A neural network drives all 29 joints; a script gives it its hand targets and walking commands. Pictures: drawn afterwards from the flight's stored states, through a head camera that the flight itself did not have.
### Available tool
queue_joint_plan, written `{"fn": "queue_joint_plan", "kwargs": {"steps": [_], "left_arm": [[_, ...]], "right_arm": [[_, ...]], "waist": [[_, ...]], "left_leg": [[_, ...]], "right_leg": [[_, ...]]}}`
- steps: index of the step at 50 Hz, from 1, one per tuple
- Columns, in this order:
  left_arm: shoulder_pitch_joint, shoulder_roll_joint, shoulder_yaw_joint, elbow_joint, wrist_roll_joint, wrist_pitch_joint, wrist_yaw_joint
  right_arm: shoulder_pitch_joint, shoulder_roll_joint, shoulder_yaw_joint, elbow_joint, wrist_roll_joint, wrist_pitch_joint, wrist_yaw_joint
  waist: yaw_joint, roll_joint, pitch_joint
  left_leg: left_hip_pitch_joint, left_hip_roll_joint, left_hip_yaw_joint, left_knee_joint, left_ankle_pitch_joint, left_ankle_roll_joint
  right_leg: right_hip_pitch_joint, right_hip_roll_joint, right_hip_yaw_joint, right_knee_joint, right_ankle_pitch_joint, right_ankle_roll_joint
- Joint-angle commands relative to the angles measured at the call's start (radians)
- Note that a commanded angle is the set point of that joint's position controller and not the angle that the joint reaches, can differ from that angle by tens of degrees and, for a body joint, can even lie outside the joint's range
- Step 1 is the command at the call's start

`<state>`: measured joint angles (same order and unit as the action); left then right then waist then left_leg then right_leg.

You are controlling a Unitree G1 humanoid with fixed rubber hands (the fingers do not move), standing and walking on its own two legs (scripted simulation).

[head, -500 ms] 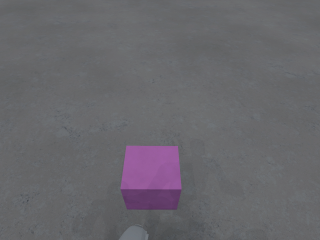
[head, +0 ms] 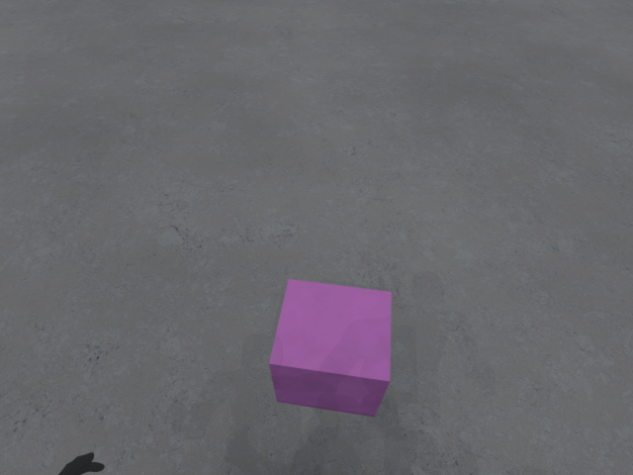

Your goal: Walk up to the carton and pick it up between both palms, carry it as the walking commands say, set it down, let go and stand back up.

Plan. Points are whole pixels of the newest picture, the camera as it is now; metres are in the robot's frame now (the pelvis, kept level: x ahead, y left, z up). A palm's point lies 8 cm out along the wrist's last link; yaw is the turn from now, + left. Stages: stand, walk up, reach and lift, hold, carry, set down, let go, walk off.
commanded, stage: walk up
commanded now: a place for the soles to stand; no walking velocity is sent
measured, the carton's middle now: (332, 348) +0.56 -0.03 -0.60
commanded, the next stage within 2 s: none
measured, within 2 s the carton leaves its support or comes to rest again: neither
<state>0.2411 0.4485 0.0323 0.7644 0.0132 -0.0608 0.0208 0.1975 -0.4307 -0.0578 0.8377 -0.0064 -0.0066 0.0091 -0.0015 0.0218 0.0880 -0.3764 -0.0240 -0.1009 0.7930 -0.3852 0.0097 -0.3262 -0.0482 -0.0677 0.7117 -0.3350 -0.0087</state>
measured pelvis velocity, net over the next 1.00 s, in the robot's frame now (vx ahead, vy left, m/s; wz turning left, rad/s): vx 0.04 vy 0.05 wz -0.07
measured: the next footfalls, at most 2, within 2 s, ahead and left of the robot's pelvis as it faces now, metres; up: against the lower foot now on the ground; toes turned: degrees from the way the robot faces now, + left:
right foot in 0.96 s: +0.09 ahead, -0.07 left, +0.00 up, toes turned -3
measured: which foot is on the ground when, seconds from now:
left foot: down 0.00-1.00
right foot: down 0.00-0.68, up 0.70-0.94, down 0.96-1.00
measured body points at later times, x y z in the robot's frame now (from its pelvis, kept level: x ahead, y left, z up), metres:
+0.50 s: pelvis +0.01 +0.01 +0.02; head +0.02 +0.01 +0.47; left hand +0.12 +0.34 -0.08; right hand +0.14 -0.30 -0.08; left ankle +0.03 +0.13 -0.71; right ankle +0.01 -0.14 -0.71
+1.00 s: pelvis +0.04 +0.05 +0.01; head +0.06 +0.05 +0.46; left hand +0.15 +0.38 -0.09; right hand +0.12 -0.27 -0.10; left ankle +0.06 +0.17 -0.71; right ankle +0.06 -0.07 -0.71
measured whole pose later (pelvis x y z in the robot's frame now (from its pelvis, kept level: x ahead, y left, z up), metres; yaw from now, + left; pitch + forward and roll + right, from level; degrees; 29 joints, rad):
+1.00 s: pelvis +0.04 +0.05 +0.01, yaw -4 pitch -2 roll -1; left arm 0.17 0.43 0.04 0.97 0.02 -0.02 0.01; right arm 0.13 -0.39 -0.04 0.94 0.00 0.00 0.01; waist -0.01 0.03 0.10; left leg -0.27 0.04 0.03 0.64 -0.33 0.00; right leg -0.27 0.02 -0.02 0.56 -0.23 -0.02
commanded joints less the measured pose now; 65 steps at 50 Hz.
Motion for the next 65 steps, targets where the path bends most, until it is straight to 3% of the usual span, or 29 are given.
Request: {"fn": "queue_joint_plan", "kwargs": {"steps": [1,3,4,6,8,10,14,20,21,22,23,24,26,29,30,32,33,34,35,37,40,45,46,48,49,50,52,56,65], "left_arm": [[-0.077,0.261,0.07,-0.022,0.005,-0.017,0.005],[-0.104,0.182,0.039,-0.005,-0.013,-0.001,-0.004],[-0.059,0.159,0.028,0.008,-0.019,0.002,-0.004],[-0.035,0.165,0.033,0.045,-0.021,0.005,-0.004],[-0.031,0.158,0.029,0.06,-0.014,-0.003,-0.004],[-0.037,0.186,0.03,0.088,-0.014,-0.001,-0.009],[-0.119,0.164,0.011,0.111,-0.022,-0.008,-0.009],[-0.127,0.151,0.0,0.187,-0.014,0.011,-0.014],[-0.151,0.149,-0.003,0.202,-0.011,0.005,-0.017],[-0.052,0.221,0.029,0.21,-0.003,-0.014,0.003],[-0.01,0.257,0.041,0.237,0.001,-0.017,0.011],[0.038,0.265,0.046,0.237,0.007,-0.022,0.016],[0.015,0.316,0.071,0.206,0.014,-0.031,0.023],[-0.03,0.311,0.082,0.163,0.021,-0.037,0.034],[-0.044,0.289,0.073,0.164,0.022,-0.03,0.032],[-0.063,0.248,0.054,0.151,0.014,-0.018,0.025],[-0.074,0.188,0.035,0.128,0.008,-0.019,0.03],[-0.107,0.102,0.015,0.087,-0.011,-0.002,0.026],[-0.084,0.166,0.031,0.092,-0.005,0.01,0.028],[-0.048,0.191,0.045,0.138,-0.019,0.014,0.009],[0.017,0.148,0.036,0.156,-0.019,0.025,0.002],[-0.002,0.153,0.055,0.155,0.004,0.032,-0.007],[-0.034,0.166,0.049,0.17,0.003,0.03,-0.009],[-0.079,0.214,0.057,0.155,0.019,0.012,-0.004],[-0.114,0.227,0.053,0.161,-0.001,0.017,-0.011],[-0.141,0.21,0.042,0.157,-0.004,0.02,-0.016],[-0.166,0.155,0.019,0.17,-0.009,0.025,-0.021],[-0.174,0.14,0.015,0.199,-0.015,0.032,-0.028],[-0.205,0.124,0.002,0.227,-0.016,0.032,-0.03]], "right_arm": [[0.055,-0.148,-0.039,-0.015,-0.004,-0.017,-0.002],[0.017,-0.167,-0.047,0.001,-0.025,-0.026,-0.003],[-0.047,-0.181,-0.049,-0.024,-0.027,-0.033,-0.005],[-0.065,-0.204,-0.048,0.004,-0.004,-0.034,-0.001],[-0.115,-0.166,-0.027,0.0,-0.011,-0.026,0.001],[-0.102,-0.163,-0.022,0.035,-0.018,-0.022,-0.002],[-0.124,-0.174,-0.013,0.053,-0.012,-0.026,-0.005],[-0.187,-0.171,-0.004,0.114,-0.002,-0.018,-0.005],[-0.179,-0.141,-0.005,0.114,0.0,-0.018,-0.001],[-0.166,-0.226,-0.043,0.078,-0.039,0.004,0.019],[-0.169,-0.194,-0.041,0.087,-0.027,0.013,0.033],[-0.176,-0.151,-0.039,0.067,-0.032,0.019,0.042],[-0.17,-0.17,-0.051,0.033,-0.044,0.028,0.053],[-0.127,-0.144,-0.057,0.019,-0.043,0.022,0.064],[-0.116,-0.156,-0.058,0.038,-0.04,0.018,0.063],[-0.021,-0.144,-0.071,0.048,-0.046,0.02,0.06],[0.031,-0.181,-0.09,0.057,-0.059,0.02,0.052],[0.009,-0.245,-0.089,0.044,-0.053,0.007,0.033],[-0.03,-0.283,-0.088,0.044,-0.029,0.002,0.026],[-0.056,-0.233,-0.073,0.031,-0.027,-0.006,0.01],[-0.074,-0.211,-0.063,0.03,-0.02,-0.01,-0.002],[-0.127,-0.197,-0.034,0.009,-0.005,-0.011,-0.006],[-0.123,-0.169,-0.034,0.03,0.002,-0.011,-0.004],[-0.096,-0.104,-0.009,0.033,0.02,-0.016,-0.007],[-0.073,-0.11,-0.017,0.047,0.02,-0.011,-0.011],[-0.045,-0.119,-0.017,0.062,0.011,-0.012,-0.016],[-0.094,-0.142,-0.021,0.075,0.006,-0.026,-0.018],[-0.13,-0.161,-0.019,0.108,-0.005,-0.038,-0.018],[-0.163,-0.139,-0.006,0.148,0.0,-0.039,-0.021]], "waist": [[-0.044,-0.071,-0.044],[-0.035,-0.045,-0.006],[0.004,0.057,-0.001],[0.022,0.034,-0.066],[0.037,0.037,-0.111],[-0.002,0.101,-0.142],[0.01,-0.001,-0.146],[0.014,0.043,-0.031],[-0.002,-0.007,-0.061],[0.012,0.046,-0.111],[0.026,-0.02,-0.085],[0.035,-0.062,-0.089],[0.039,-0.14,-0.033],[0.0,-0.192,-0.036],[-0.013,-0.112,-0.052],[-0.064,-0.096,-0.1],[-0.094,0.098,-0.095],[-0.095,0.269,-0.045],[-0.078,0.128,-0.05],[-0.031,0.018,-0.053],[-0.017,0.163,-0.101],[0.037,0.141,-0.064],[0.034,0.07,-0.057],[-0.007,-0.134,-0.106],[-0.015,-0.078,-0.12],[-0.029,-0.063,-0.123],[-0.025,-0.066,-0.107],[0.004,-0.032,-0.084],[0.017,0.015,-0.14]], "left_leg": [[0.085,0.036,0.026,-0.086,-0.09,0.058],[0.152,0.075,-0.096,-0.228,0.222,0.083],[0.136,0.17,-0.255,-0.329,0.284,0.122],[0.028,0.215,-0.24,-0.342,0.267,0.163],[-0.001,0.137,-0.142,-0.311,0.179,0.098],[0.121,0.084,-0.062,-0.298,0.193,0.067],[0.141,0.113,-0.072,-0.307,0.388,0.071],[0.05,0.126,-0.089,-0.424,0.172,0.044],[0.084,0.125,-0.082,-0.43,0.17,0.043],[0.099,0.084,-0.024,-0.359,-0.007,0.073],[0.0,0.065,-0.013,-0.294,-0.073,0.064],[-0.104,0.021,0.03,-0.18,-0.104,0.048],[-0.177,0.064,0.042,0.038,-0.132,0.023],[-0.093,0.108,0.034,-0.03,-0.124,0.024],[-0.016,0.069,0.075,-0.131,-0.077,0.02],[0.237,0.002,0.121,-0.28,0.063,0.037],[0.277,0.093,-0.031,-0.385,0.057,0.074],[0.27,0.325,-0.4,-0.577,-0.039,0.162],[0.226,0.352,-0.383,-0.548,-0.11,0.238],[0.179,0.302,-0.255,-0.447,0.097,0.226],[0.174,0.255,-0.116,-0.418,0.205,0.175],[0.001,0.258,-0.059,-0.346,0.292,0.116],[0.006,0.228,-0.033,-0.317,0.273,0.076],[0.04,0.092,0.068,-0.195,0.145,0.002],[0.114,0.06,0.114,-0.194,0.013,-0.006],[0.201,0.067,0.079,-0.262,-0.021,0.017],[0.237,0.117,0.029,-0.354,0.111,0.027],[0.207,0.173,-0.003,-0.439,0.324,0.036],[0.261,0.163,0.052,-0.477,0.357,0.014]], "right_leg": [[-0.051,-0.292,0.305,-0.253,0.162,-0.207],[-0.105,-0.111,0.135,-0.151,0.19,-0.064],[-0.104,-0.053,0.102,-0.08,0.107,-0.031],[0.079,0.006,0.069,-0.084,-0.02,-0.018],[0.159,-0.041,0.116,-0.189,0.041,-0.04],[0.077,-0.097,0.169,-0.2,0.166,-0.068],[0.139,-0.071,0.1,-0.199,0.282,-0.03],[0.132,-0.062,0.118,-0.301,0.151,-0.02],[0.145,-0.076,0.117,-0.319,0.144,-0.026],[0.154,-0.08,0.139,-0.288,0.053,-0.055],[0.197,-0.109,0.186,-0.304,-0.039,-0.079],[0.28,-0.191,0.33,-0.369,-0.126,-0.135],[0.224,-0.354,0.47,-0.44,-0.1,-0.244],[0.153,-0.319,0.336,-0.375,0.112,-0.222],[0.133,-0.248,0.255,-0.301,0.233,-0.186],[-0.013,-0.141,0.118,-0.166,0.296,-0.101],[-0.109,-0.051,0.041,0.017,0.199,-0.051],[-0.294,0.078,0.034,0.166,-0.213,-0.014],[-0.252,0.059,0.144,0.243,-0.282,-0.01],[-0.148,0.008,0.14,0.164,-0.246,-0.016],[-0.065,0.027,0.1,0.062,-0.132,-0.012],[0.181,0.046,0.047,-0.162,0.051,-0.032],[0.192,0.017,0.097,-0.252,0.14,-0.041],[0.187,-0.179,0.359,-0.367,0.334,-0.122],[0.14,-0.243,0.39,-0.356,0.338,-0.172],[0.063,-0.227,0.366,-0.34,0.297,-0.161],[0.039,-0.118,0.243,-0.309,0.286,-0.068],[0.117,-0.052,0.168,-0.281,0.337,-0.037],[0.181,-0.073,0.194,-0.335,0.399,-0.037]]}}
